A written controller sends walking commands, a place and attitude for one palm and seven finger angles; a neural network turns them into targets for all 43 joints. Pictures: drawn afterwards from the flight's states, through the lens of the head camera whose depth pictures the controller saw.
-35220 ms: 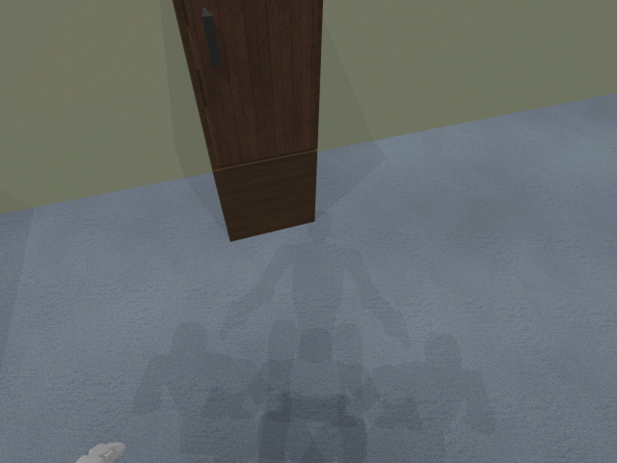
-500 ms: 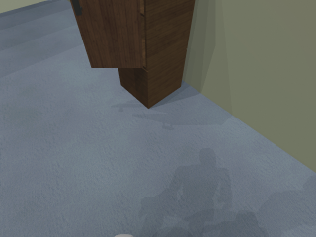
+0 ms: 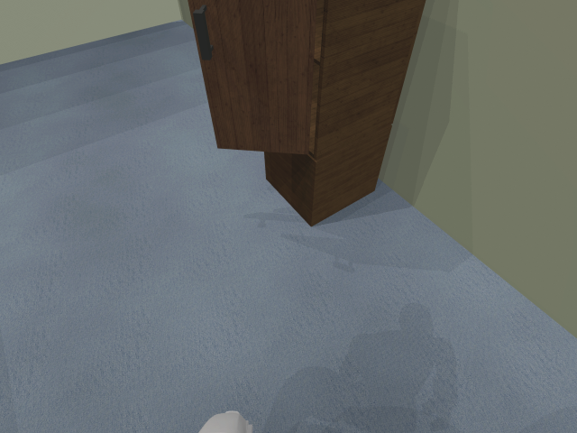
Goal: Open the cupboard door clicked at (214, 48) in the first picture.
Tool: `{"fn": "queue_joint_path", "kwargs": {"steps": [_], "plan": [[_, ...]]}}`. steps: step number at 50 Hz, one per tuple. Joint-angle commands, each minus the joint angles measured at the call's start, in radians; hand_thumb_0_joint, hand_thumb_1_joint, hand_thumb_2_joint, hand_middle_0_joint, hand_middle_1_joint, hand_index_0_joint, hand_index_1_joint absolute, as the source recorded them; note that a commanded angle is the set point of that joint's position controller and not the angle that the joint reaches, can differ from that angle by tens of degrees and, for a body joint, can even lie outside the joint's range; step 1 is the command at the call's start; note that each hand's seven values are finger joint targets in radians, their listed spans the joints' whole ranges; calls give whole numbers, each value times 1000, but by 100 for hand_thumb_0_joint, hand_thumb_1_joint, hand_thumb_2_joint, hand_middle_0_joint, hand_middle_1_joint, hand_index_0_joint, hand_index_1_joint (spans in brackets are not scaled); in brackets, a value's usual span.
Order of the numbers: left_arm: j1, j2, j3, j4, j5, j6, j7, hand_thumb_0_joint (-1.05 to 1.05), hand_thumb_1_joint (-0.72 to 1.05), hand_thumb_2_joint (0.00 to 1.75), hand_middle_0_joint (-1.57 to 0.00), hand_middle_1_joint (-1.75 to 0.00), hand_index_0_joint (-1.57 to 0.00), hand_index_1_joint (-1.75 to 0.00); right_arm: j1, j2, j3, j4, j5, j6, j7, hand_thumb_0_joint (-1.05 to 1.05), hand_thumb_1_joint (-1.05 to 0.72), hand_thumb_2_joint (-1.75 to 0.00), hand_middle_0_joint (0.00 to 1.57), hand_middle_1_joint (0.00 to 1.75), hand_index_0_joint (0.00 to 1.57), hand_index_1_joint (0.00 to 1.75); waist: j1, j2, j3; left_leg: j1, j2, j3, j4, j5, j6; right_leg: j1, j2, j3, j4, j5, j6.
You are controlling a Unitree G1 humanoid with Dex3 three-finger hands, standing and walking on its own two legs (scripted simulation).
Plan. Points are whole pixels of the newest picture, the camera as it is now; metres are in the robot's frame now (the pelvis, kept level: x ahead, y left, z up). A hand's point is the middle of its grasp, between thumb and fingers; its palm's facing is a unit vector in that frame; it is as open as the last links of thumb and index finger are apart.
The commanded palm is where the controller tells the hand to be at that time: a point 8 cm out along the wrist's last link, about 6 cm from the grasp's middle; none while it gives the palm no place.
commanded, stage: take the last steps up to it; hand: left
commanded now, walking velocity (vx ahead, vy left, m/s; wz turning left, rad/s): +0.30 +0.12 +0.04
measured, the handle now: (205, 32) +1.04 +0.30 +0.07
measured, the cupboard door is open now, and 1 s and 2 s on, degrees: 49 49 49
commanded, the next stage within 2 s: come to a stop and stand still in 1.10 s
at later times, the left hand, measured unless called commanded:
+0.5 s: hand (166, 358) +0.26 +0.24 -0.17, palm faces +0.03 -0.97 -0.22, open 7.4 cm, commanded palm none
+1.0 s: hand (148, 332) +0.31 +0.30 -0.20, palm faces +0.04 -0.99 -0.15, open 7.3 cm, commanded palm none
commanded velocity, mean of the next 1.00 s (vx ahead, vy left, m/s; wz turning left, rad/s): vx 0.28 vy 0.05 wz -0.03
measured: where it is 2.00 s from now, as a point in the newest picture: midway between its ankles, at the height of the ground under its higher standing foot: (265, 367)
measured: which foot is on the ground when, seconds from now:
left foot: up 0.00-0.12, down 0.14-0.48, up 0.50-0.86, down 0.88-1.00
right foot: down 0.00-0.14, up 0.16-0.46, down 0.48-0.88, up 0.90-1.00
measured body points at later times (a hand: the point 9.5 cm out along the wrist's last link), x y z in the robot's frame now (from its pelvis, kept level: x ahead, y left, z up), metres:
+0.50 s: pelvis +0.16 +0.05 -0.02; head +0.18 +0.03 +0.43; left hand +0.25 +0.30 -0.15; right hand +0.15 -0.18 -0.18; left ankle +0.13 +0.17 -0.74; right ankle +0.21 -0.03 -0.75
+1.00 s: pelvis +0.35 +0.13 -0.02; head +0.38 +0.15 +0.43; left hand +0.31 +0.36 -0.18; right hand +0.44 -0.10 -0.15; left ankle +0.42 +0.22 -0.75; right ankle +0.26 +0.00 -0.67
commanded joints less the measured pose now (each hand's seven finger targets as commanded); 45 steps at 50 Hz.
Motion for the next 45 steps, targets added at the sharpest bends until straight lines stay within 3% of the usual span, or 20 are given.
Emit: {"fn": "queue_joint_path", "kwargs": {"steps": [1,3,5,6,7,8,9,10,13,20,22,23,24,25,27,31,39,42,44,45], "plan": [[72,209,46,-3,1,-21,9,0,90,90,-20,-30,-20,-30,-131,4,6,-112,8,-53,17,0,-90,-90,20,30,20,30,43,-162,26,-2,-12,65,-241,27,-1,27,-224,90,-164,214,-123],[64,214,48,6,2,-14,8,0,90,90,-20,-30,-20,-30,-111,-5,8,-111,8,-63,16,0,-90,-90,20,30,20,30,33,-191,17,94,-30,86,-329,27,13,0,-217,77,-126,187,-109],[30,201,49,5,-2,-3,6,0,90,90,-20,-30,-20,-30,19,-44,-1,-70,2,-74,4,0,-90,-90,20,30,20,30,-38,-124,-12,346,-63,126,-454,59,26,-129,-166,25,3,134,-78],[31,163,39,-9,-4,2,-1,0,90,90,-20,-30,-20,-30,151,-117,-20,-31,-3,-80,-11,0,-90,-90,20,30,20,30,-94,36,-75,545,8,43,-475,-5,57,-247,-113,-28,222,96,-49],[28,92,29,-41,-12,6,-7,0,90,90,-20,-30,-20,-30,298,-231,-53,1,-18,-87,-30,0,-90,-90,20,30,20,30,-146,307,-162,683,261,-333,-577,-73,160,-453,22,-96,525,-235,-2],[-66,80,17,-96,-10,3,-5,0,90,90,-20,-30,-20,-30,363,-255,-52,14,-14,-79,-51,0,-90,-90,20,30,20,30,-167,263,-130,658,344,-432,-671,-66,238,-562,51,1,731,-340,-27],[-116,76,14,-109,-9,1,0,0,90,90,-20,-30,-20,-30,314,-236,-44,9,-15,-83,-50,0,-90,-90,20,30,20,30,-143,186,-104,554,363,-454,-675,-115,260,-589,17,57,865,-307,-51],[-128,65,15,-98,-9,5,0,0,90,90,-20,-30,-20,-30,222,-194,-36,-13,-10,-87,-55,0,-90,-90,20,30,20,30,-109,246,-64,466,342,-402,-697,-157,262,-617,-15,93,896,-236,-51],[-72,58,19,-58,-4,27,-17,0,90,90,-20,-30,-20,-30,82,-102,-7,-37,-10,-99,-60,0,-90,-90,20,30,20,30,-27,188,9,257,258,-210,-752,-112,201,-474,-48,86,735,-115,-45],[-66,51,22,-65,-1,32,-22,0,90,90,-20,-30,-20,-30,50,-111,-14,-12,-9,-89,-46,0,-90,-90,20,30,20,30,21,75,16,155,207,-94,-734,-197,196,-150,29,10,296,-7,-37],[9,79,33,-41,2,24,-18,0,90,90,-20,-30,-20,-30,34,-94,-8,-6,-4,-84,-43,0,-90,-90,20,30,20,30,60,27,12,110,133,-38,-601,-224,143,0,46,13,152,5,-39],[64,126,44,-27,6,14,-12,0,90,90,-20,-30,-20,-30,31,-61,-2,-8,3,-86,-40,0,-90,-90,20,30,20,30,90,-89,10,31,47,37,-422,-215,98,103,-25,128,27,-100,-65],[140,220,61,-11,8,5,-4,0,90,90,-20,-30,-20,-30,39,-9,7,-33,9,-86,-29,0,-90,-90,20,30,20,30,115,-312,14,-156,-70,131,-139,-266,47,209,-250,475,-158,-232,-163],[173,250,63,-14,-5,7,5,0,90,90,-20,-30,-20,-30,-5,-55,0,-61,1,-82,-27,0,-90,-90,20,30,20,30,123,-274,20,-195,-36,41,68,-329,45,144,-364,653,-270,-337,-249],[59,172,41,-39,-8,-8,15,0,90,90,-20,-30,-20,-30,-44,-64,-11,-48,0,-83,-28,0,-90,-90,20,30,20,30,55,-168,74,-229,32,-60,180,-126,35,45,-306,549,-259,-232,-236],[20,109,28,-31,-11,-38,10,0,90,90,-20,-30,-20,-30,15,4,2,-5,-1,-72,-18,0,-90,-90,20,30,20,30,0,-113,-25,-86,50,1,15,17,-5,40,-187,190,-195,309,-177],[74,160,29,51,-5,-29,8,0,90,90,-20,-30,-20,-30,-113,10,8,-62,5,-84,1,0,-90,-90,20,30,20,30,32,-155,16,18,3,69,-315,44,10,61,-188,144,-145,293,-163],[29,152,32,43,-11,-16,6,0,90,90,-20,-30,-20,-30,55,-43,-3,-7,-2,-98,-14,0,-90,-90,20,30,20,30,-64,-47,-6,359,-35,98,-467,97,36,-117,-115,65,53,249,-112],[39,68,11,-11,-18,-9,-4,0,90,90,-20,-30,-20,-30,306,-228,-45,43,-16,-101,-46,0,-90,-90,20,30,20,30,-139,334,-162,661,324,-396,-615,40,192,-438,83,-37,605,-288,-36],[-9,63,11,-45,-13,-11,1,0,90,90,-20,-30,-20,-30,308,-232,-42,36,-14,-90,-55,0,-90,-90,20,30,20,30,-141,231,-134,589,386,-475,-666,-26,255,-507,73,60,783,-324,-61]]}}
